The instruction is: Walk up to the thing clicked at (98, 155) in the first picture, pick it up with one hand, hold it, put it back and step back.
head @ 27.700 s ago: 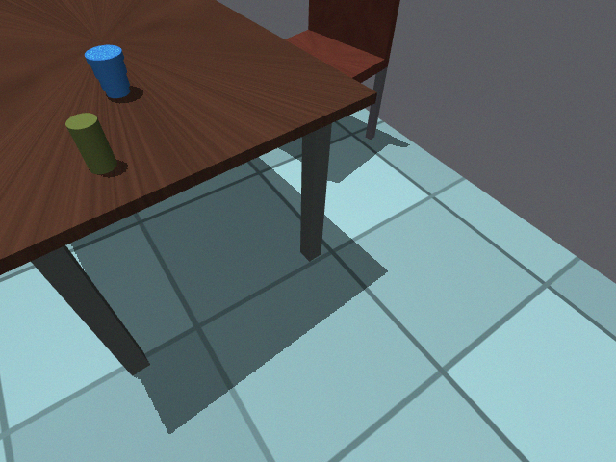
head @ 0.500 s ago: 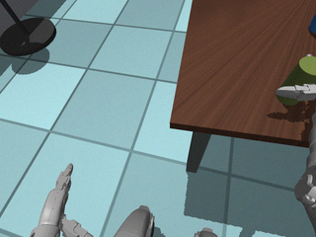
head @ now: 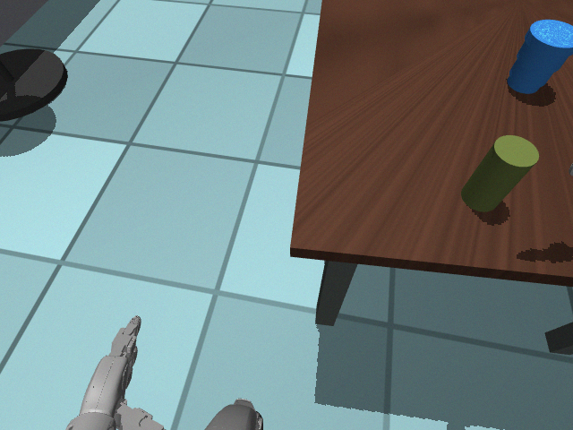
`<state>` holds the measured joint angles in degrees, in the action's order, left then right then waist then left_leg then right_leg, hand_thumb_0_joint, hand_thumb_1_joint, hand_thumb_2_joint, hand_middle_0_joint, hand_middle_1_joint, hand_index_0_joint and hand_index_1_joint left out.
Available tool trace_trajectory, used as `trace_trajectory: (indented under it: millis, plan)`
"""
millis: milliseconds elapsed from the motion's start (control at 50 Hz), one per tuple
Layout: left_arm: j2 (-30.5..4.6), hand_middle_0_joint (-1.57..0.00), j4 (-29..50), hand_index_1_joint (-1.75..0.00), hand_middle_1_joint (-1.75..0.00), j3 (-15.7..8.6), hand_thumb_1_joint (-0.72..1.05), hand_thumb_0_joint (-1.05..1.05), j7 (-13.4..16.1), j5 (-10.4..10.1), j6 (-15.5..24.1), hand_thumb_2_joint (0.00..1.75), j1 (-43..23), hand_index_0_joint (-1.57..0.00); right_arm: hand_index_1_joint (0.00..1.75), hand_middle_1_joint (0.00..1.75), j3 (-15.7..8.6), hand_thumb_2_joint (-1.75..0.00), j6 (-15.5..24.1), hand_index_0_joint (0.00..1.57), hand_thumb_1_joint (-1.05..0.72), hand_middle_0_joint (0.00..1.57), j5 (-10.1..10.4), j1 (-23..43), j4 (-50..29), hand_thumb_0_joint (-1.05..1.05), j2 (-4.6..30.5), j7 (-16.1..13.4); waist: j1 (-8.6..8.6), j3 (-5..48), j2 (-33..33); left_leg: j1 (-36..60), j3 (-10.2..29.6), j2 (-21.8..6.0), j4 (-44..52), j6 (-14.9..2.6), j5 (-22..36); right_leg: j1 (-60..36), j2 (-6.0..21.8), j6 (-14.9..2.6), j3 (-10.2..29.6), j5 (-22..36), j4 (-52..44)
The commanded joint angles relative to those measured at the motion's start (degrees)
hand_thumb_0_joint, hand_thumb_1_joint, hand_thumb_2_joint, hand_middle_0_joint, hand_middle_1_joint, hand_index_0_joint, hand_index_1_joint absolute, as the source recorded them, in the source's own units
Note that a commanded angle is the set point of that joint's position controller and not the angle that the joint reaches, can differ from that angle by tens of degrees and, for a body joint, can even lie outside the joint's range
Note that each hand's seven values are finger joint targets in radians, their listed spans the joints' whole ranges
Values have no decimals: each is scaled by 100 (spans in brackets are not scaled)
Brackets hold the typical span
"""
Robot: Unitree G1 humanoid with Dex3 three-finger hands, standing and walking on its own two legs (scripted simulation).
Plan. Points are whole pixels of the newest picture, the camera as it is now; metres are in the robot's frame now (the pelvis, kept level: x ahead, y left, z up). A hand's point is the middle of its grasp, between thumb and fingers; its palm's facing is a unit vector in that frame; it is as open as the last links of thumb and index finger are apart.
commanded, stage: sink last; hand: right
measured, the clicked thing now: (496, 176) +0.49 -0.23 +0.05
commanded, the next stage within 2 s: home in 1.08 s
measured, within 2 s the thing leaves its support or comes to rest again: neither
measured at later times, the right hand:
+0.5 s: hand out of the picture +0.31 -0.31 +0.12, palm faces +0.35 +0.86 -0.36, open 17.7 cm
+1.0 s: hand out of the picture +0.14 -0.27 +0.16, palm faces +0.48 +0.77 -0.42, open 17.7 cm
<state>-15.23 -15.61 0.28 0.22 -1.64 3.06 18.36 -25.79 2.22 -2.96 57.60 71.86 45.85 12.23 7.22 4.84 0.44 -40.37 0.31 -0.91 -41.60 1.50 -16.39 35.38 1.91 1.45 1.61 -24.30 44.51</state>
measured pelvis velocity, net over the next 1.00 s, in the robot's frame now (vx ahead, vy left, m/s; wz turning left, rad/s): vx -0.02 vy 0.02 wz -0.05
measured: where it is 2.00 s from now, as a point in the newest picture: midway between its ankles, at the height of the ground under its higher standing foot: outside the picture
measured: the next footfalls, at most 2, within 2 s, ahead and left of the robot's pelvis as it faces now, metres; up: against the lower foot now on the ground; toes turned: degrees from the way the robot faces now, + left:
none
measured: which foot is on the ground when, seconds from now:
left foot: down 0.00-1.00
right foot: down 0.00-1.00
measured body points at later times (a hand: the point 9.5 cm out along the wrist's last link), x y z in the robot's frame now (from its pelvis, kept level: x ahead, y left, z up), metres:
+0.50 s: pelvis +0.03 -0.01 +0.02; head +0.03 +0.00 +0.47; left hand +0.18 +0.26 -0.05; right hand +0.29 -0.35 +0.15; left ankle +0.03 +0.14 -0.71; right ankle -0.03 -0.13 -0.71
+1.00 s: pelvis -0.02 +0.02 +0.02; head -0.03 +0.04 +0.46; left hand +0.15 +0.28 -0.06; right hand +0.11 -0.31 +0.18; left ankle +0.03 +0.14 -0.71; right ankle -0.03 -0.13 -0.71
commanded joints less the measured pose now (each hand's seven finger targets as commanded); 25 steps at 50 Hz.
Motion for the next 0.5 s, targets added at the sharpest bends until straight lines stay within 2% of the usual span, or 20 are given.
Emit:
trace_trajectory:
  millis: [0,40,80,100,120,140,160,180,200,220,240,260,300,320,340,360,400,420,440,480]
  plan:
    - [-893,-4,790,-2,-4,-511,-51,0,-105,-73,137,3,423,-6,5,5,-551,-4,305,6,59,6,-133,2241,-1826,0,2783,-400,-355,3178,952,2494,-102,24,254,-219,2490,-1052,-286,-54,-356,2727,-463]
    - [-955,-4,721,-2,-4,-551,-52,0,-115,-70,111,4,23,-5,5,5,-579,-3,318,6,61,6,-152,2094,-1840,0,2696,-566,-446,3162,1167,2372,-161,92,268,-281,2365,-1193,-207,26,-270,3068,-495]
    - [-1020,-4,773,-2,-3,-589,-52,0,-95,-69,125,4,-380,-5,5,5,-495,-3,284,6,61,6,-134,1688,-1727,0,2341,-725,-524,3063,1057,2339,-221,158,390,-311,2244,-1274,-145,52,-235,3205,-565]
    - [-1090,-4,635,-3,-4,-689,-52,0,-71,-57,130,5,-424,-5,5,5,-416,-4,294,6,61,6,-129,1523,-1558,0,2130,-793,-463,3017,1033,2289,-239,186,408,-322,2258,-1335,-105,91,-222,3367,-560]
    - [-964,-4,470,-3,-4,-573,-53,0,-76,-63,141,5,-498,-5,5,5,-301,-4,314,6,61,6,-106,1350,-1682,0,1872,-827,-545,2968,1234,2221,-249,189,416,-342,2172,-1428,-86,102,-218,3472,-555]
    - [-875,-4,445,-3,-4,-512,-53,0,-78,-63,161,5,-514,-5,5,5,-167,-3,282,6,61,6,-69,988,-1448,0,1550,-854,-478,2728,1068,2206,-266,197,464,-342,2122,-1328,-78,99,-224,3408,-573]
    - [-979,-4,505,-3,-4,-588,-53,0,-54,-72,179,6,-564,-5,5,5,-195,-4,304,6,61,6,-41,755,-1814,0,1510,-900,-560,2841,1031,2241,-298,220,472,-347,2146,-1486,-39,108,-202,3573,-594]
    - [-1095,-4,828,-3,-4,-679,-53,0,-33,-70,224,5,-783,-5,5,5,-179,-4,305,6,61,6,-20,531,-1853,0,1416,-930,-491,2995,950,2319,-301,221,463,-342,2304,-1638,-15,116,-206,3821,-579]
    - [-1114,-4,1218,-4,-4,-680,-53,0,-29,-71,291,6,-958,-5,5,5,71,-4,335,6,61,6,29,538,-2308,0,1023,-916,-496,3180,1092,2343,-310,226,440,-355,2410,-1894,-1,132,-204,4107,-559]
    - [-1227,-4,701,-3,-4,-897,-53,0,4,-59,246,5,-284,-5,5,5,-69,-4,314,6,61,6,70,40,-2611,0,1158,-937,-544,2946,1161,2322,-342,225,444,-372,2403,-1954,-15,119,-206,4168,-586]
    - [-1041,-4,494,-4,-4,-794,-52,0,-12,-65,210,5,296,-5,5,5,-42,-4,291,6,61,6,128,-650,-2875,0,938,-936,-580,2692,1036,2285,-397,260,480,-365,2451,-2068,11,117,-202,4365,-608]
    - [-998,-4,167,-3,-4,-906,-53,0,-30,-84,136,5,866,-5,5,5,-130,-3,247,6,61,6,211,-1550,-3305,0,852,-948,-595,2441,1015,2336,-414,249,520,-367,2507,-2023,-10,93,-224,4377,-680]
    - [-1056,-4,714,-3,-4,-1028,-52,0,-61,-156,104,4,662,-5,5,5,35,-3,163,6,61,6,409,-2422,-5064,0,484,-931,-685,2362,763,2549,-419,235,539,-357,2659,-2004,-25,31,-267,4256,-802]
    - [-994,-4,632,-3,-4,-1043,-52,0,-85,-182,54,4,549,-5,5,5,208,-4,84,6,60,6,482,-2470,-5564,0,249,-938,-699,2082,783,2551,-396,198,588,-340,2574,-1890,-66,18,-336,3912,-869]
    - [-886,-4,168,-3,-4,-1126,-52,0,-96,-246,-53,4,750,-5,5,5,-47,-3,8,6,61,6,554,-3297,-6078,0,311,-983,-794,1521,739,2482,-432,199,669,-345,2372,-1649,-84,-7,-344,3543,-1017]
    - [-762,-4,-35,-3,-4,-1064,-53,0,-127,-291,-149,4,750,-5,5,5,-34,-3,-84,6,61,6,616,-3717,-6315,0,122,-1014,-770,1179,630,2426,-426,192,759,-328,2215,-1571,-86,-31,-372,3214,-1112]
    - [-667,-4,-57,-3,-4,-1104,-53,0,-178,-317,-223,5,576,-5,5,5,-134,-3,-94,6,61,6,710,-3973,-7575,0,-10,-1062,-788,1065,782,2432,-418,168,810,-323,2056,-1662,-65,-9,-365,3085,-1188]
    - [-581,-4,-18,-4,-4,-1050,-53,0,-209,-304,-263,6,496,-4,6,6,-414,-3,-75,5,61,6,733,-4185,-8202,0,178,-1113,-912,1219,898,2616,-413,137,803,-328,2186,-1709,-88,9,-356,3246,-1170]
    - [-479,-4,191,-4,-4,-897,-53,0,-216,-307,-283,6,283,-4,6,6,-407,-3,-59,5,61,6,751,-4399,-8810,0,75,-1158,-963,1180,899,2729,-395,114,810,-320,2171,-1689,-105,6,-374,3155,-1172]
    - [-540,-4,210,-4,-4,-972,-53,0,-148,-268,-295,6,-143,-4,6,6,-393,-3,-12,5,61,6,774,-5032,-9266,0,-206,-1283,-997,961,847,2868,-372,101,840,-308,1993,-1605,-111,9,-352,2869,-1261]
